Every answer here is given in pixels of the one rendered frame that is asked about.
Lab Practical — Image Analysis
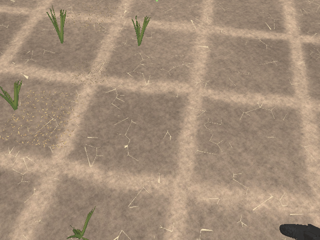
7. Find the right robot hand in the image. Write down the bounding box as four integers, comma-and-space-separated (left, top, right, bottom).
279, 224, 320, 240

